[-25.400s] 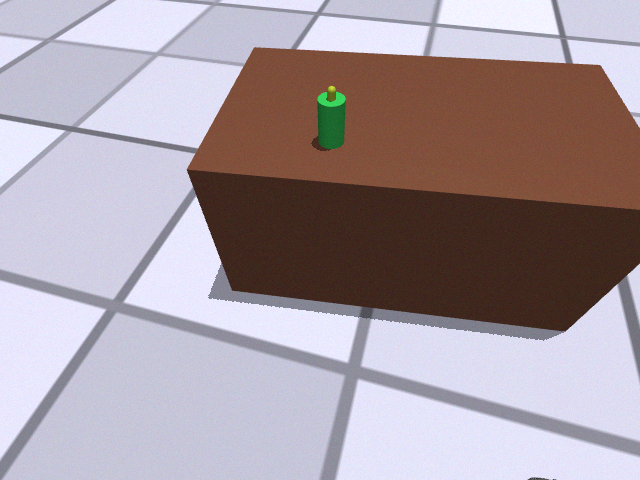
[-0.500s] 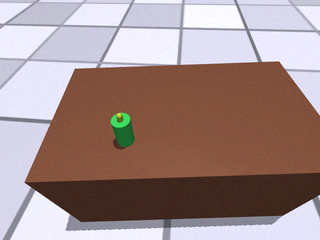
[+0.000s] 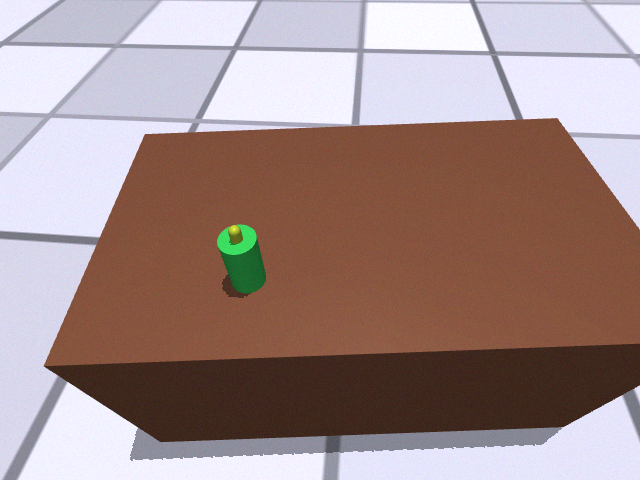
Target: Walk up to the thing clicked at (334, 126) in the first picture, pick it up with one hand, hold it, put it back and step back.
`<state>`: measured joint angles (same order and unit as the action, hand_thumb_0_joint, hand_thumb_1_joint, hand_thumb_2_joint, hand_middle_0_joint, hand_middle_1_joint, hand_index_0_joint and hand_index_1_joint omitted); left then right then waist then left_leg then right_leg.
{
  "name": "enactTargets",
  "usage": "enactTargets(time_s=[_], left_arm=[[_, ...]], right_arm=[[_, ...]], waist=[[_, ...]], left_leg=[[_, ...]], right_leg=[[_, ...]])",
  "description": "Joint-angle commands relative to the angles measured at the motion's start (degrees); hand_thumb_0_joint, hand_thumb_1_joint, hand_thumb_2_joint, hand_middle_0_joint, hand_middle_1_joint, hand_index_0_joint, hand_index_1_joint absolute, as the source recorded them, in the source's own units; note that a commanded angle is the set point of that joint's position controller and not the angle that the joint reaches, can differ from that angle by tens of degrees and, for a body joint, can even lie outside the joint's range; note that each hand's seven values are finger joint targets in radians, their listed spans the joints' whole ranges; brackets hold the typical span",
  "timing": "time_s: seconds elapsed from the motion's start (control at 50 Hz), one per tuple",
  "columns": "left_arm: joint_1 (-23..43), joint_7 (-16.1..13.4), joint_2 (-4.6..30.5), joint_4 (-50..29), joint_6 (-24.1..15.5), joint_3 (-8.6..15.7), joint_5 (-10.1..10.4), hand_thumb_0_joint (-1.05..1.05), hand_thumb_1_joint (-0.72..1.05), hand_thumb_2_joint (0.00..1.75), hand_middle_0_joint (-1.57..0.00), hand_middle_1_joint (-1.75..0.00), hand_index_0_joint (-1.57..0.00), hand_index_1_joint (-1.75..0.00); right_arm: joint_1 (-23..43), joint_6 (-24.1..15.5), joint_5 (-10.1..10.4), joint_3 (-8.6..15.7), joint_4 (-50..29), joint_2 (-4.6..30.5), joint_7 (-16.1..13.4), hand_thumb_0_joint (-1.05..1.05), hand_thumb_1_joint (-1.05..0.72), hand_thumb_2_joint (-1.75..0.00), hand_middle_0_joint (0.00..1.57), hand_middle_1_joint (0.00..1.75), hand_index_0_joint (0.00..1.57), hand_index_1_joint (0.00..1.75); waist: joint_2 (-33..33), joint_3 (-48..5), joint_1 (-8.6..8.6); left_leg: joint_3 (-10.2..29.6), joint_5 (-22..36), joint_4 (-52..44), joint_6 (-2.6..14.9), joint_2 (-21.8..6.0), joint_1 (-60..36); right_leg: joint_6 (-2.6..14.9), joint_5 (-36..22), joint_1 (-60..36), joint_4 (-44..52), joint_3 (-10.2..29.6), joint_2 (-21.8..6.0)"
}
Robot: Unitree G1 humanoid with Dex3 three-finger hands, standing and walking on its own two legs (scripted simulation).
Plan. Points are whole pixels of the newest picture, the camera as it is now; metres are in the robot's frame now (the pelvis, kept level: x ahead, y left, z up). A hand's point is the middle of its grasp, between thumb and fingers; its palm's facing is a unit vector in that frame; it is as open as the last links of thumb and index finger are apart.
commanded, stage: stand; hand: left
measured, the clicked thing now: (241, 255) +0.50 +0.17 -0.10
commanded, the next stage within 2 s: step back in 0.22 s
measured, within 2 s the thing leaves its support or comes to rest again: neither
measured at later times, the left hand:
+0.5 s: hand out of the picture +0.07 +0.28 -0.17, palm faces -0.04 -0.91 -0.40, open 7.4 cm
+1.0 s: hand out of the picture -0.02 +0.29 -0.18, palm faces -0.13 -0.91 -0.39, open 7.4 cm
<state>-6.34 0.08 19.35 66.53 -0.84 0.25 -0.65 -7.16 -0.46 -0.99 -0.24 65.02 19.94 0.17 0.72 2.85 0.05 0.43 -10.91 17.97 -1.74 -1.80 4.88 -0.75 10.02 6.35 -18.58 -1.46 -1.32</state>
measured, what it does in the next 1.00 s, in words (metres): walks backwards: left foot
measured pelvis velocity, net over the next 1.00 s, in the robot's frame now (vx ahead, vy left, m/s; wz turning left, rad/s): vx -0.15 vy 0.03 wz -0.10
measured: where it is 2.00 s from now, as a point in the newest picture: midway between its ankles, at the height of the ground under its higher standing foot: outside the picture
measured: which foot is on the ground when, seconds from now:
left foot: down 0.00-0.46, up 0.48-0.60, down 0.62-1.00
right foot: down 0.00-0.62, up 0.64-1.00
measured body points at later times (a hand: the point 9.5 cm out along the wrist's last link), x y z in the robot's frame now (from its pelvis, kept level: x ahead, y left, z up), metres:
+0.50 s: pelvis -0.05 +0.01 -0.02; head +0.01 +0.00 +0.42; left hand +0.07 +0.33 -0.14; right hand +0.05 -0.32 -0.15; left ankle -0.03 +0.13 -0.73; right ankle +0.00 -0.13 -0.75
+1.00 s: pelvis -0.15 +0.03 -0.03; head -0.08 +0.03 +0.41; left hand -0.02 +0.34 -0.15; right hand -0.09 -0.29 -0.14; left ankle -0.09 +0.14 -0.75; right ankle -0.18 -0.10 -0.74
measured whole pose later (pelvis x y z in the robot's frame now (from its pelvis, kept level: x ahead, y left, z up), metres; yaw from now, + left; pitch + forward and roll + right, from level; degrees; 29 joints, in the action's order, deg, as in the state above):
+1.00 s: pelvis -0.15 +0.03 -0.03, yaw -6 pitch -2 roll -1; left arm -7.9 -0.3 22.6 49.7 2.6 4.0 -1.2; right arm -8.6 1.7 -1.5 2.4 48.4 21.4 -0.6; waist -0.7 11.2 -0.5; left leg -3.3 -16.6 39.7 0.9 -2.7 21.5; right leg -0.1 23.9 16.1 -41.7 3.8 2.0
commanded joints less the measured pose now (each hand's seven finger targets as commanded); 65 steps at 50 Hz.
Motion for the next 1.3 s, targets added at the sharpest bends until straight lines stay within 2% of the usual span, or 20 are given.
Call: enactTargets(time_s=[0.0,0.18,0.2,0.26,0.4,0.46,0.56,0.6,0.62,0.64,0.7,0.86,0.98,1.0,1.02,1.04,1.08,1.14,1.22,1.28], left_arm=[[2.0,-0.8,12.7,-3.4,-1.2,2.4,0.1,0.0,0.9,0.9,-0.2,-0.3,-0.2,-0.3],[2.1,-0.8,12.4,-3.6,-1.0,2.4,0.2,0.0,0.9,0.9,-0.2,-0.3,-0.2,-0.3],[2.6,-0.8,16.7,-6.0,-0.3,4.6,1.3,0.0,0.9,0.9,-0.2,-0.3,-0.2,-0.3],[1.6,-1.1,15.6,-8.8,0.3,4.9,1.4,0.0,0.9,0.9,-0.2,-0.3,-0.2,-0.3],[1.7,-0.9,17.9,-14.3,1.7,5.8,0.3,0.0,0.9,0.9,-0.2,-0.3,-0.2,-0.3],[5.2,-1.1,20.7,-17.5,1.7,6.7,-1.3,0.0,0.9,0.9,-0.2,-0.3,-0.2,-0.3],[8.4,-1.5,17.2,-20.6,2.8,5.7,-1.0,0.0,0.9,0.9,-0.2,-0.3,-0.2,-0.3],[4.7,-1.9,12.1,-21.3,3.6,4.9,0.0,0.0,0.9,0.9,-0.2,-0.3,-0.2,-0.3],[4.0,-2.6,13.5,-21.2,3.8,5.3,-0.4,0.0,0.9,0.9,-0.2,-0.3,-0.2,-0.3],[5.9,-3.0,14.4,-20.2,3.7,5.7,-0.6,0.0,0.9,0.9,-0.2,-0.3,-0.2,-0.3],[-1.2,-2.8,14.5,-18.3,3.6,5.6,0.5,0.0,0.9,0.9,-0.2,-0.3,-0.2,-0.3],[0.3,-1.6,12.6,-22.7,2.4,6.4,-0.3,0.0,0.9,0.9,-0.2,-0.3,-0.2,-0.3],[-8.5,-1.1,12.6,-19.1,1.4,7.3,-1.3,0.0,0.9,0.9,-0.2,-0.3,-0.2,-0.3],[-8.2,-1.2,16.4,-20.0,1.0,8.3,-1.9,0.0,0.9,0.9,-0.2,-0.3,-0.2,-0.3],[-5.4,-0.8,21.4,-20.8,1.4,9.3,-0.9,0.0,0.9,0.9,-0.2,-0.3,-0.2,-0.3],[-2.5,-1.0,22.4,-23.0,0.9,9.3,-1.8,0.0,0.9,0.9,-0.2,-0.3,-0.2,-0.3],[1.5,-1.5,17.3,-24.4,0.9,8.0,-0.6,0.0,0.9,0.9,-0.2,-0.3,-0.2,-0.3],[1.3,-1.7,15.0,-25.3,1.4,7.7,-1.2,0.0,0.9,0.9,-0.2,-0.3,-0.2,-0.3],[-4.0,-2.0,14.7,-25.4,2.0,7.5,-1.4,0.0,0.9,0.9,-0.2,-0.3,-0.2,-0.3],[-1.9,-1.5,16.0,-26.4,2.8,7.3,-0.5,0.0,0.9,0.9,-0.2,-0.3,-0.2,-0.3]], right_arm=[[1.9,-1.1,0.2,2.5,-3.0,11.7,-0.9,0.0,-0.9,-0.9,0.2,0.3,0.2,0.3],[1.7,-1.2,0.3,2.4,-3.0,11.6,-0.8,0.0,-0.9,-0.9,0.2,0.3,0.2,0.3],[3.4,-0.1,0.9,4.3,-4.5,15.4,-0.6,0.0,-0.9,-0.9,0.2,0.3,0.2,0.3],[1.4,0.8,1.6,4.9,-6.7,14.6,-0.4,0.0,-0.9,-0.9,0.2,0.3,0.2,0.3],[1.0,2.5,1.4,6.2,-11.8,13.9,0.0,0.0,-0.9,-0.9,0.2,0.3,0.2,0.3],[-2.8,3.7,1.0,6.7,-12.8,13.0,0.6,0.0,-0.9,-0.9,0.2,0.3,0.2,0.3],[-9.4,2.4,0.2,7.4,-12.3,13.1,0.7,0.0,-0.9,-0.9,0.2,0.3,0.2,0.3],[-5.4,1.3,-2.3,8.8,-14.9,20.2,0.1,0.0,-0.9,-0.9,0.2,0.3,0.2,0.3],[-4.9,1.0,-1.5,9.3,-15.9,23.5,-0.1,0.0,-0.9,-0.9,0.2,0.3,0.2,0.3],[-4.1,1.0,-1.0,9.2,-16.1,22.9,-0.4,0.0,-0.9,-0.9,0.2,0.3,0.2,0.3],[3.3,0.5,-1.2,7.6,-18.3,17.7,-1.7,0.0,-0.9,-0.9,0.2,0.3,0.2,0.3],[-5.4,0.5,-0.5,7.7,-18.8,16.8,-2.5,0.0,-0.9,-0.9,0.2,0.3,0.2,0.3],[-0.7,1.9,0.6,6.6,-20.2,15.7,-1.7,0.0,-0.9,-0.9,0.2,0.3,0.2,0.3],[-1.2,1.9,0.9,6.0,-20.7,13.9,-1.5,0.0,-0.9,-0.9,0.2,0.3,0.2,0.3],[1.5,2.2,1.2,5.9,-21.2,12.0,-1.8,0.0,-0.9,-0.9,0.2,0.3,0.2,0.3],[1.7,2.7,0.8,6.7,-20.2,13.5,-2.3,0.0,-0.9,-0.9,0.2,0.3,0.2,0.3],[-2.7,2.7,1.5,6.6,-18.4,14.2,-2.0,0.0,-0.9,-0.9,0.2,0.3,0.2,0.3],[-4.9,1.7,1.7,5.5,-17.6,13.5,-2.3,0.0,-0.9,-0.9,0.2,0.3,0.2,0.3],[-2.8,1.3,0.8,5.2,-19.3,12.5,-2.2,0.0,-0.9,-0.9,0.2,0.3,0.2,0.3],[-6.5,0.8,0.1,5.9,-18.0,11.8,-1.7,0.0,-0.9,-0.9,0.2,0.3,0.2,0.3]], waist=[[-1.0,-3.9,-0.16],[-0.3,-3.3,-0.07],[-1.2,1.8,-0.24],[-0.7,-4.9,-0.83],[-5.5,-8.2,-0.39],[-14.7,-6.2,-0.83],[-7.8,-5.3,-3.62],[11.2,-2.4,-0.4],[10.5,-4.2,-1.81],[9.5,-4.5,-3.08],[8.2,-3.2,2.31],[7.5,-5.6,-2.58],[6.3,-8.5,1.36],[-2.1,-8.2,0.95],[-15.2,-4.3,2.39],[-14.9,-0.9,2.63],[-5.9,-0.6,-0.54],[-8.6,-2.6,0.07],[-10.9,-5.1,3.16],[-11.5,-6.4,0.42]], left_leg=[[4.1,8.0,-2.3,2.39,-5.6,0.8],[4.1,7.3,-3.0,2.33,-5.6,1.7],[4.5,15.9,3.0,3.87,-4.8,5.3],[3.6,20.8,7.9,5.6,-4.9,4.4],[2.3,4.8,22.2,6.76,0.0,9.4],[2.8,-22.2,41.1,4.85,4.5,10.1],[0.8,-4.3,13.6,4.48,2.0,7.8],[25.6,20.5,3.2,8.21,-13.7,4.7],[27.2,29.7,4.7,13.81,-19.0,6.7],[29.4,27.2,3.7,15.31,-19.4,9.0],[15.2,25.8,8.9,13.44,-12.1,5.0],[14.2,31.0,12.3,16.79,-14.6,-5.9],[8.3,13.4,19.0,9.2,-9.3,9.3],[6.8,3.7,24.1,5.9,-4.4,18.7],[0.8,-18.9,35.8,2.61,6.4,21.5],[7.0,-26.7,48.0,2.02,5.9,19.2],[10.8,-20.5,53.1,2.07,7.4,20.5],[7.2,-18.7,48.4,0.66,7.9,21.3],[3.2,-19.4,28.1,0.63,5.1,21.4],[-0.7,-8.7,11.6,2.3,4.4,12.0]], right_leg=[[1.66,-9.3,-1.7,2.5,5.3,-6.6],[1.73,-9.0,-2.0,2.6,5.5,-6.5],[2.2,-18.5,2.8,-2.7,5.8,-5.6],[3.98,-20.7,1.4,-7.9,5.0,-5.2],[11.1,-14.4,7.5,-9.8,12.6,-11.3],[17.84,-13.6,15.8,-3.0,21.0,-21.3],[7.96,-6.2,13.7,-18.1,10.3,-9.7],[2.65,24.1,25.5,-36.2,7.6,7.0],[2.16,28.4,24.3,-42.7,12.4,7.5],[2.27,27.9,22.8,-48.3,15.5,8.7],[1.96,18.5,26.9,-54.9,14.9,8.0],[-0.6,20.5,23.0,-36.6,8.8,4.7],[2.66,-0.3,1.0,-5.7,4.0,2.2],[5.43,-5.2,-2.9,-5.5,16.8,-5.3],[15.75,-8.9,6.6,-1.4,29.1,-17.1],[19.93,-12.8,14.8,-0.4,35.1,-22.2],[15.89,-17.7,12.2,-4.9,22.1,-14.7],[13.33,-22.3,6.2,-8.8,14.7,-10.4],[13.0,-26.1,-4.2,-12.3,15.4,-11.2],[10.68,-20.4,0.0,-15.3,14.6,-9.9]])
